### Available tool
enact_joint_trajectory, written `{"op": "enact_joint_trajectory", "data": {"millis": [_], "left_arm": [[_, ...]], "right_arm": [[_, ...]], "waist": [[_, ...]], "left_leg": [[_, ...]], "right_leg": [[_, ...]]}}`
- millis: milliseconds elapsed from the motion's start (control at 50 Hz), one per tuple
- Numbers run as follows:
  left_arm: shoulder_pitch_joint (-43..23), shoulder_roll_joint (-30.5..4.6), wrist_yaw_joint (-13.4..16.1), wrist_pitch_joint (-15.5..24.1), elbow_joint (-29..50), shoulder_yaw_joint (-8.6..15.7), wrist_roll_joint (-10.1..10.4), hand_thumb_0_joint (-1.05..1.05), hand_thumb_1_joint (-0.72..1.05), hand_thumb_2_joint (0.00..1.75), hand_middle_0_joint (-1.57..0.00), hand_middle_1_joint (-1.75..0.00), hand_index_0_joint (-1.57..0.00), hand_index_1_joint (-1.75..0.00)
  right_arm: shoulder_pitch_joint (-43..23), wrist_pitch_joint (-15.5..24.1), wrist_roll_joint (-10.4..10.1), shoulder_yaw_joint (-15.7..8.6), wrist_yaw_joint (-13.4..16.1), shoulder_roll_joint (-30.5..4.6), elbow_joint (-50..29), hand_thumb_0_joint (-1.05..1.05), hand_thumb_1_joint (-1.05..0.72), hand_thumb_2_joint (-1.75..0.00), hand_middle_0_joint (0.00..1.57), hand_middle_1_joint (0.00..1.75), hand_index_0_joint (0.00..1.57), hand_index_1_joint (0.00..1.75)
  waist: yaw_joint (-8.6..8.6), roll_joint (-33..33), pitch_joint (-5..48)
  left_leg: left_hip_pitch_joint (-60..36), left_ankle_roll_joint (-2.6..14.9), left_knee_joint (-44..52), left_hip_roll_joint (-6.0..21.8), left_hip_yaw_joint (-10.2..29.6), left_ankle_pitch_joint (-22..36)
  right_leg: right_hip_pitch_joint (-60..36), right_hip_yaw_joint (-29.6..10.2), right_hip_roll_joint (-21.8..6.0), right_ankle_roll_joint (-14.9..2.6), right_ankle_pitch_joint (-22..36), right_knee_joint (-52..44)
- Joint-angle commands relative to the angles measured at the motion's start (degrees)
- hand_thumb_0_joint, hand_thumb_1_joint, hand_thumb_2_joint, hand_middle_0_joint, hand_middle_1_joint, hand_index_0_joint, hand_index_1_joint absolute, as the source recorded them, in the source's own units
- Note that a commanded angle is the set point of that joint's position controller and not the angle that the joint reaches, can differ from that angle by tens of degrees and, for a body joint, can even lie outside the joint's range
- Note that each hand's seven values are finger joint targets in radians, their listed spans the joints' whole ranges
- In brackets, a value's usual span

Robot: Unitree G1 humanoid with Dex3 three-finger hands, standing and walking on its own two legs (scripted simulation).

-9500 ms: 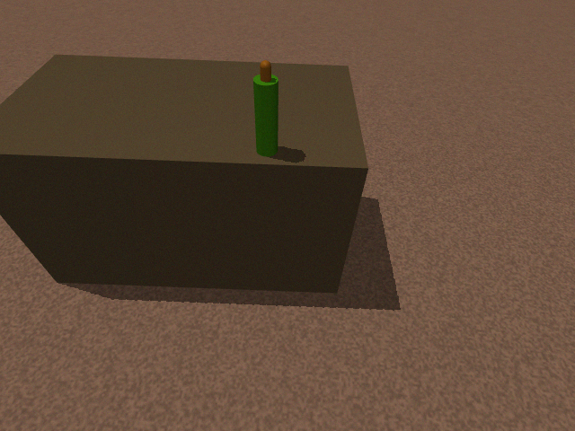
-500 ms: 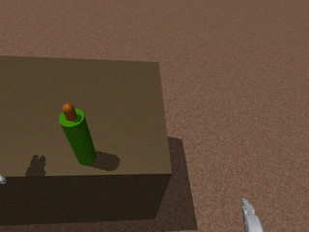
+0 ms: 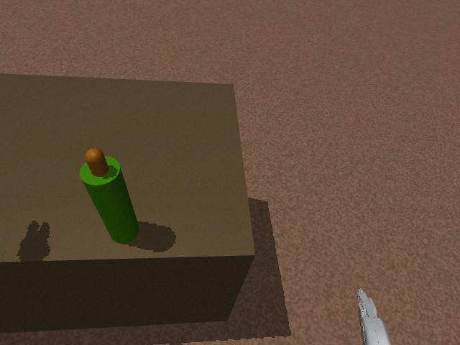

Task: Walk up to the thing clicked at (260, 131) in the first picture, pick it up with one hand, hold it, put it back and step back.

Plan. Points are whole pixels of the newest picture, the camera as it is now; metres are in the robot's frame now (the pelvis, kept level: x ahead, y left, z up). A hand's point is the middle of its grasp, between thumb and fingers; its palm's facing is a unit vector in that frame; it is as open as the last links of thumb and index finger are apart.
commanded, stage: go down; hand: left
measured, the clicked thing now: (111, 198) +0.38 +0.21 +0.02
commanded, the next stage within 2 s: approach in 1.20 s
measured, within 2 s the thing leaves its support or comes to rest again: neither
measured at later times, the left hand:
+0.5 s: hand out of the picture +0.31 +0.40 +0.09, palm faces +0.23 -0.97 -0.01, open 17.4 cm
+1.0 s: hand out of the picture +0.29 +0.39 +0.09, palm faces +0.23 -0.97 -0.01, open 17.4 cm
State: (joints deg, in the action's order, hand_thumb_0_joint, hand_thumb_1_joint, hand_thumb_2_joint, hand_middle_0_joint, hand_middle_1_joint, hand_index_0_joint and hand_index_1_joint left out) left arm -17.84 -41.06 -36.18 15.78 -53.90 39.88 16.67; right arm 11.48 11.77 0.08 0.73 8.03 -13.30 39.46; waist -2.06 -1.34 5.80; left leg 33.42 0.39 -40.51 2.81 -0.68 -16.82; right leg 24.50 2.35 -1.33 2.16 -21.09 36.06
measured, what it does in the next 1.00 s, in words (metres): stands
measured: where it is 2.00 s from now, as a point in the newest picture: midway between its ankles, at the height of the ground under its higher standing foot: outside the picture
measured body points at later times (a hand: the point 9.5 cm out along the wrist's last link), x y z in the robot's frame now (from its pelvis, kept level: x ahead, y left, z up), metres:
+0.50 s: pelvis +0.00 +0.00 -0.01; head +0.05 +0.03 +0.44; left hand +0.29 +0.45 +0.09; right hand +0.16 -0.26 -0.08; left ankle +0.03 +0.11 -0.72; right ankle -0.04 -0.15 -0.72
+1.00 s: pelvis +0.00 +0.00 -0.01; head +0.04 +0.03 +0.44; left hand +0.27 +0.44 +0.09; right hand +0.16 -0.26 -0.08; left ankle +0.03 +0.11 -0.72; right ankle -0.04 -0.15 -0.72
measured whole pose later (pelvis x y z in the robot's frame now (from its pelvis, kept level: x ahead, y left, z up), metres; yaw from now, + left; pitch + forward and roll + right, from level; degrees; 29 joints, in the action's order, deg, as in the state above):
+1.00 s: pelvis +0.00 +0.00 -0.01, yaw +1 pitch +11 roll -3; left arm -16.2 -41.3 -38.8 13.9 -51.2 41.1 17.2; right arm 14.1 12.4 0.1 1.3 9.0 -13.5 35.4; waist -1.7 -1.1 6.9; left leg 38.3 0.1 -46.1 2.7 0.6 -18.9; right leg 29.1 3.3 -1.4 1.9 -24.0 42.1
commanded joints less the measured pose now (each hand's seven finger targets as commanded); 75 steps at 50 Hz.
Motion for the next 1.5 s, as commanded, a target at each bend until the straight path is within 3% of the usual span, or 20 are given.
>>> {"op": "enact_joint_trajectory", "data": {"millis": [0,260,300,380,420,440,500,580,620,720,760,880,1080,1140,1180,1200,1340,1380,1440,1480], "left_arm": [[-14.8,-23.6,-0.6,3.2,10.3,4.5,1.8,0.0,-0.55,0.06,-0.05,-0.04,-0.05,-0.04],[-15.6,-24.9,-1.3,2.4,9.2,4.3,1.3,0.0,-0.55,0.06,-0.05,-0.04,-0.05,-0.05],[-15.7,-26.7,-1.1,2.6,11.0,5.9,1.5,0.0,-0.54,0.07,-0.05,-0.04,-0.05,-0.05],[-13.8,-23.7,-1.2,1.7,11.4,4.4,1.9,0.0,-0.53,0.06,-0.05,-0.04,-0.05,-0.05],[-13.3,-24.2,-1.3,1.6,10.6,4.7,1.9,0.0,-0.52,0.06,-0.05,-0.04,-0.05,-0.05],[-16.2,-28.6,-0.8,2.3,15.9,7.4,1.8,0.0,-0.52,0.06,-0.05,-0.04,-0.05,-0.05],[-13.4,-22.6,-1.6,1.7,14.4,4.5,2.2,0.0,-0.5,0.06,-0.05,-0.04,-0.05,-0.05],[-13.3,-25.8,-1.8,1.4,15.5,6.2,2.3,0.0,-0.5,0.06,-0.05,-0.04,-0.05,-0.04],[-10.2,-22.0,-2.3,0.9,12.0,4.4,2.3,0.0,-0.51,0.05,-0.05,-0.04,-0.05,-0.04],[-12.3,-24.4,-2.4,1.6,15.4,6.2,2.7,0.0,-0.52,0.05,-0.05,-0.04,-0.05,-0.05],[-12.9,-21.6,-2.8,1.6,14.4,4.0,2.8,0.0,-0.52,0.05,-0.05,-0.04,-0.05,-0.04],[-13.4,-25.5,-2.5,1.8,14.8,6.3,2.4,0.0,-0.53,0.03,-0.05,-0.04,-0.06,-0.04],[-11.0,-23.5,-2.8,1.0,12.1,5.6,2.8,0.0,-0.54,0.03,-0.05,-0.04,-0.06,-0.04],[-13.6,-26.6,-2.7,1.3,15.1,6.7,2.5,0.0,-0.53,0.03,-0.05,-0.04,-0.06,-0.04],[-14.2,-24.7,-2.9,0.9,15.5,5.4,2.6,0.0,-0.53,0.03,-0.05,-0.05,-0.05,-0.04],[-14.7,-25.5,-2.8,0.9,15.5,6.0,2.5,0.0,-0.54,0.04,-0.05,-0.04,-0.05,-0.04],[-10.4,-22.3,-3.0,-0.4,13.2,3.9,2.3,0.0,-0.48,0.04,-0.05,-0.04,-0.04,-0.05],[-12.3,-21.4,-2.6,0.2,14.6,3.3,2.5,0.0,-0.53,0.03,-0.05,-0.04,-0.04,-0.05],[-12.4,-15.3,-2.6,0.8,12.9,0.0,3.0,0.0,-0.56,0.04,-0.05,-0.05,-0.04,-0.06],[-13.0,-13.0,-1.7,1.3,11.0,-2.2,2.5,0.0,-0.55,0.04,-0.05,-0.05,-0.04,-0.06]], "right_arm": [[-2.5,2.5,-0.1,-3.7,0.8,-9.7,-7.8,0.0,0.52,-0.06,0.05,0.05,0.05,0.05],[-0.5,2.9,0.0,-2.7,0.9,-9.5,-9.6,0.0,0.52,-0.06,0.05,0.05,0.05,0.05],[-1.1,3.0,-0.1,-3.1,1.1,-9.6,-10.6,0.0,0.52,-0.06,0.05,0.05,0.05,0.05],[0.3,2.8,-0.2,-4.1,1.4,-10.8,-11.1,0.0,0.52,-0.06,0.05,0.05,0.05,0.05],[-0.6,3.0,-0.2,-4.6,1.4,-11.6,-11.1,0.0,0.52,-0.06,0.05,0.05,0.05,0.05],[-1.0,3.0,-0.2,-4.2,1.4,-11.3,-11.1,0.0,0.52,-0.06,0.05,0.05,0.05,0.05],[-0.2,2.8,-0.4,-3.0,1.1,-8.7,-10.1,0.0,0.52,-0.06,0.05,0.05,0.05,0.05],[-0.6,3.0,-0.4,-3.9,1.6,-10.5,-12.1,0.0,0.52,-0.06,0.05,0.05,0.05,0.05],[0.8,2.7,-0.2,-2.6,1.4,-8.6,-10.0,0.0,0.52,-0.06,0.05,0.05,0.05,0.05],[0.2,3.2,-0.2,-4.0,1.6,-10.7,-12.7,0.0,0.52,-0.06,0.05,0.05,0.05,0.05],[1.2,3.1,-0.3,-2.9,1.5,-9.0,-10.4,0.0,0.52,-0.06,0.05,0.05,0.05,0.05],[0.9,3.3,-0.1,-3.5,1.9,-10.2,-11.5,0.0,0.52,-0.06,0.05,0.05,0.05,0.05],[1.2,3.0,-0.2,-2.7,1.8,-9.4,-11.1,0.0,0.52,-0.06,0.05,0.05,0.05,0.05],[0.5,3.2,-0.2,-3.0,2.2,-10.2,-13.2,0.0,0.51,-0.06,0.05,0.05,0.05,0.05],[-0.8,3.3,-0.3,-2.3,1.9,-9.4,-13.3,0.0,0.51,-0.06,0.05,0.05,0.05,0.05],[-0.9,3.5,-0.3,-3.9,2.2,-10.7,-13.5,0.0,0.51,-0.06,0.05,0.05,0.05,0.05],[2.0,3.1,-0.3,-1.6,2.2,-8.3,-9.9,0.0,0.54,-0.05,0.05,0.05,0.05,0.05],[-1.3,3.6,-0.2,-3.0,2.3,-9.8,-13.8,0.0,0.54,-0.05,0.05,0.05,0.05,0.05],[0.3,3.6,-0.1,-1.6,1.7,-8.3,-13.0,0.0,0.54,-0.05,0.05,0.05,0.05,0.05],[1.1,3.4,0.2,-2.9,1.8,-9.5,-12.2,0.0,0.54,-0.05,0.05,0.05,0.05,0.05]], "waist": [[0.34,10.6,14.6],[0.83,11.0,16.0],[0.92,11.8,17.2],[0.64,11.8,17.1],[0.79,10.9,17.0],[2.06,11.9,17.1],[1.27,13.6,16.3],[1.37,12.6,17.4],[1.18,10.0,15.3],[0.64,11.1,16.9],[0.36,11.9,14.5],[1.1,11.4,15.3],[1.46,10.6,14.4],[1.4,11.6,16.9],[1.51,11.0,15.3],[0.91,11.6,16.8],[1.68,10.6,13.4],[0.96,9.0,14.8],[-0.18,8.7,13.9],[-1.21,6.5,13.0]], "left_leg": [[-18.1,0.53,3.2,-1.2,1.8,16.2],[-16.3,0.52,1.2,-1.3,2.3,13.5],[-16.5,0.55,0.8,-1.5,2.0,13.4],[-17.9,0.13,0.8,-0.9,2.9,15.7],[-17.2,0.07,0.9,-0.7,3.3,15.8],[-16.5,0.14,0.9,-1.0,2.9,15.0],[-17.6,-0.13,0.7,-0.8,3.1,16.9],[-17.3,0.29,0.2,-1.3,2.5,17.8],[-15.9,0.64,0.2,-1.4,2.5,16.2],[-17.0,0.32,0.5,-1.5,2.6,13.2],[-16.5,0.01,1.0,-1.1,3.0,12.1],[-15.4,0.43,0.0,-2.0,2.3,12.0],[-14.0,0.49,0.0,-2.0,2.5,10.6],[-15.4,0.46,-0.1,-2.0,2.3,12.2],[-14.7,0.41,0.3,-2.0,2.3,11.5],[-15.7,0.32,0.0,-1.9,2.5,11.6],[-14.5,0.6,0.1,-2.2,2.2,13.1],[-14.3,0.68,0.0,-2.1,2.1,11.1],[-15.2,0.43,-0.2,-1.5,2.7,11.1],[-13.6,0.71,-1.1,-1.5,2.8,9.8]], "right_leg": [[5.2,0.8,2.1,-2.55,13.6,-2.9],[7.9,1.1,2.3,-2.6,10.8,-1.1],[7.6,0.9,2.1,-2.56,11.0,-0.9],[8.6,1.6,2.5,-2.79,11.3,-0.2],[8.3,1.8,2.6,-2.91,10.8,-0.2],[7.5,1.4,2.4,-2.95,10.8,-0.2],[8.6,1.6,2.6,-3.02,11.2,0.3],[6.9,1.4,2.2,-2.72,13.1,0.0],[7.7,1.5,2.3,-2.54,12.4,-0.1],[8.2,1.6,2.3,-2.69,10.2,0.1],[9.8,1.8,2.6,-2.93,8.7,0.3],[8.7,1.2,2.0,-2.7,9.6,0.5],[9.5,1.3,2.1,-2.78,8.2,0.6],[7.9,1.2,2.1,-2.67,9.7,0.6],[8.6,1.1,2.1,-2.74,9.0,0.6],[8.7,1.2,2.1,-2.68,9.0,0.7],[9.5,1.3,2.1,-2.66,10.0,0.5],[9.3,1.2,2.1,-2.52,8.9,0.6],[11.9,1.8,2.5,-2.71,7.8,1.5],[13.5,1.6,2.3,-2.49,7.6,2.0]]}}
